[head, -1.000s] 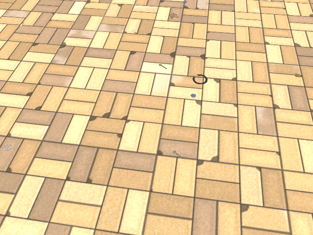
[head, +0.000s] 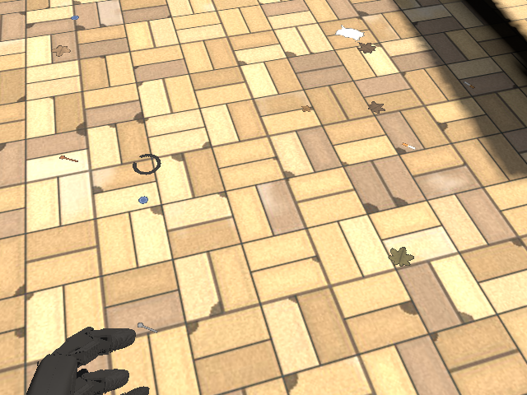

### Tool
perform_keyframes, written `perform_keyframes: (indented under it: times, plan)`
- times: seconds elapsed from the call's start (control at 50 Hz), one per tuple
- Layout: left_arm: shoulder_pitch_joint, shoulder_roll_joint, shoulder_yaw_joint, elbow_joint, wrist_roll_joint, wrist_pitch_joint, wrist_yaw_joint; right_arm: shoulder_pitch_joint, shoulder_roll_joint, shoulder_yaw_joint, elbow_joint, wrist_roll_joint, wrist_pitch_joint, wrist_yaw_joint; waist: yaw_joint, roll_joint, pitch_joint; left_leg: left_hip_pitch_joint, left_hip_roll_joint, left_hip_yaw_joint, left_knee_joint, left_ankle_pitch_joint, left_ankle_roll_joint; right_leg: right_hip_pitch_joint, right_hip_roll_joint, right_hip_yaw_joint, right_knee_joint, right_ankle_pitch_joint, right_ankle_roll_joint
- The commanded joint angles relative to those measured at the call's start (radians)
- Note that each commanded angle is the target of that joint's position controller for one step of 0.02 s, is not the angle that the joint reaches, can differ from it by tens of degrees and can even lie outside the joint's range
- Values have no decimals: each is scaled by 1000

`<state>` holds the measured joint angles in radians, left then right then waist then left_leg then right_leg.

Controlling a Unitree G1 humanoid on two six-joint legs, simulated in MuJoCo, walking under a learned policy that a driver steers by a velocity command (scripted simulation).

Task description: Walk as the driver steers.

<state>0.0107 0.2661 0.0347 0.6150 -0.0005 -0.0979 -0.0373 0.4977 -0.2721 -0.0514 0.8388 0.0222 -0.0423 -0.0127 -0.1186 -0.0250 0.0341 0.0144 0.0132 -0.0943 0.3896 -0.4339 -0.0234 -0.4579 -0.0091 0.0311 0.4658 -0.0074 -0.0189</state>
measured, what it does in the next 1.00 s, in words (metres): walks ahead, turning left: left foot, then right foot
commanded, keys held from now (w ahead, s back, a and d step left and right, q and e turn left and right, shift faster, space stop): q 0.64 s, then no key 0.02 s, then w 0.18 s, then w+e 0.16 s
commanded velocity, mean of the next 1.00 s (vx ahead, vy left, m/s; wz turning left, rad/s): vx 0.15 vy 0.00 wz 0.39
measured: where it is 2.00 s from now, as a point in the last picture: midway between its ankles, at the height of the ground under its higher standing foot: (184, 317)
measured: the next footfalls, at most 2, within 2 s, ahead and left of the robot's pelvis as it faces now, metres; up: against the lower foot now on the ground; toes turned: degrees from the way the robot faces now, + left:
left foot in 0.44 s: +0.15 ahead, +0.14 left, +0.00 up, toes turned +18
right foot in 0.90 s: +0.22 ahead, -0.08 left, +0.00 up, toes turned +27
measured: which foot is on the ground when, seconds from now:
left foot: down 0.00-0.00, up 0.02-0.42, down 0.44-0.90, up 0.92-1.00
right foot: down 0.00-0.44, up 0.46-0.88, down 0.90-1.00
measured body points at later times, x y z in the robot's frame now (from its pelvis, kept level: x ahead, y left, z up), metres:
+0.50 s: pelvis +0.10 +0.02 +0.00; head +0.13 +0.06 +0.45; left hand +0.16 +0.34 -0.12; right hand +0.35 -0.20 -0.06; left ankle +0.11 +0.12 -0.73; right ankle +0.10 -0.13 -0.69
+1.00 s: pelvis +0.17 +0.02 +0.01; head +0.18 +0.00 +0.46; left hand +0.11 +0.30 -0.10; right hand +0.43 -0.15 -0.08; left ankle +0.12 +0.13 -0.68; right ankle +0.18 -0.10 -0.73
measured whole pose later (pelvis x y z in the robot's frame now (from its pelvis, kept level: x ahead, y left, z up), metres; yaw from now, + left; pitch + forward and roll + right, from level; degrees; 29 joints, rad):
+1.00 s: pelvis +0.17 +0.02 +0.01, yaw +24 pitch +1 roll +1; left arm 0.32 0.27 0.04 0.83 0.00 -0.06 -0.02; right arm 0.22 -0.30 -0.04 0.63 0.02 -0.03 0.00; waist 0.04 0.04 -0.03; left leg -0.45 -0.04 -0.05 0.91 -0.41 0.02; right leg -0.18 0.02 0.03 0.47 -0.31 -0.04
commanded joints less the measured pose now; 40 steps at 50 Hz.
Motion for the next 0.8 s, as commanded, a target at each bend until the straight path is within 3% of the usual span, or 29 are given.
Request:
perform_keyframes:
  times: [0.02,0.04,0.06,0.08,0.1,0.12,0.16,0.2,0.28,0.36,0.4,0.42,0.44,0.46,0.48,0.5,0.52,0.54,0.56,0.6,0.66,0.7,0.74,0.8]
  plan:
    - [353,286,93,-1,42,9,35,4,-30,4,-129,-38,-19,-7,190,-201,-395,-555,-52,7,645,-82,-10,885,-399,343,105,627,-200]
    - [347,244,82,-8,33,28,30,80,-90,-5,-113,-2,-20,-11,187,-298,-530,-597,-63,-72,837,-265,-26,849,-478,536,8,499,-289]
    - [287,174,64,-16,22,39,31,2,-166,-33,-110,21,-7,-15,188,-184,-378,-659,-12,-55,911,-207,-34,723,-412,401,-29,413,-257]
    - [227,130,50,-11,10,44,34,-74,-166,-36,-127,17,6,-21,172,-128,-262,-697,18,-9,902,-150,-37,613,-361,286,-45,384,-228]
    - [175,99,39,-4,5,46,33,-92,-152,-37,-125,5,25,-27,146,-84,-190,-669,44,4,874,-106,-48,492,-318,206,-74,388,-215]
    - [127,94,38,3,11,44,30,-84,-134,-39,-129,-1,46,-30,109,-94,-146,-602,66,9,833,-70,-52,372,-292,142,-115,350,-205]
    - [71,109,47,17,27,34,30,-79,-94,-35,-144,-2,74,-32,77,-112,-100,-516,64,46,775,-16,-60,229,-278,64,-189,294,-217]
    - [50,132,57,33,25,28,37,-125,-86,-34,-178,-10,84,-30,75,-104,-85,-512,77,50,676,46,-59,213,-296,27,-220,275,-232]
    - [26,167,68,51,8,45,51,-208,-93,-31,-229,-13,88,0,89,-83,-104,-434,87,72,484,193,-30,227,-302,-54,-228,195,-220]
    - [49,211,82,73,-15,68,43,-288,-132,-43,-286,-10,104,23,111,-75,-78,-412,74,108,357,153,6,280,-330,-68,-182,70,-190]
    - [52,221,86,84,-30,78,40,-290,-136,-50,-299,-12,107,30,98,-64,-79,-353,46,144,227,187,37,300,-322,-90,-106,26,-147]
    - [77,205,83,97,-35,83,39,-277,-148,-58,-297,-16,105,26,95,-44,-84,-289,19,152,149,249,59,284,-290,-118,-38,-31,-106]
    - [142,170,74,123,-21,86,36,-235,-200,-78,-291,-18,101,14,93,49,-101,-176,33,89,65,446,97,224,-229,-173,99,-116,-40]
    - [162,116,55,94,30,86,31,-204,-330,-108,-313,-19,96,-6,118,351,-125,-2,277,-253,29,837,220,-32,-83,-265,432,-509,65]
    - [70,132,55,58,28,89,42,-200,-317,-94,-335,-48,73,3,59,322,-167,-28,380,-451,-25,803,393,-180,20,-86,664,-703,94]
    - [36,166,66,58,4,95,46,-203,-277,-81,-330,-48,51,15,48,200,-173,-34,341,-370,-33,787,380,-203,-3,-3,753,-651,83]
    - [47,162,67,60,-7,98,51,-241,-256,-76,-323,-35,38,14,79,160,-156,-52,293,-296,-20,740,329,-210,-21,19,748,-568,70]
    - [62,165,70,76,0,100,59,-282,-227,-68,-327,-19,37,10,97,115,-149,-65,254,-255,-15,688,285,-208,-36,31,709,-504,69]
    - [67,174,73,78,7,102,63,-322,-216,-61,-334,-11,43,3,116,124,-144,-100,232,-230,-17,679,265,-177,-37,34,681,-454,74]
    - [89,157,70,88,3,102,60,-342,-211,-56,-346,-23,50,-6,134,144,-166,-133,201,-210,-22,700,263,-113,-9,25,650,-396,89]
    - [83,131,59,94,-3,104,59,-334,-215,-59,-344,-22,56,-16,121,140,-172,-119,190,-220,-20,627,265,-83,5,32,495,-367,107]
    - [84,123,52,98,-6,103,50,-317,-204,-55,-336,-17,60,-20,102,153,-182,-150,171,-235,-59,283,262,-27,0,21,391,-337,102]
    - [67,129,51,87,-11,96,36,-305,-210,-53,-324,-18,58,-15,84,203,-137,-216,165,-281,-110,-6,260,18,5,-1,314,-351,86]
    - [71,132,49,83,-15,68,17,-276,-202,-44,-296,-21,52,-4,78,200,-87,-261,173,-325,-120,-129,253,83,12,-24,210,-392,49]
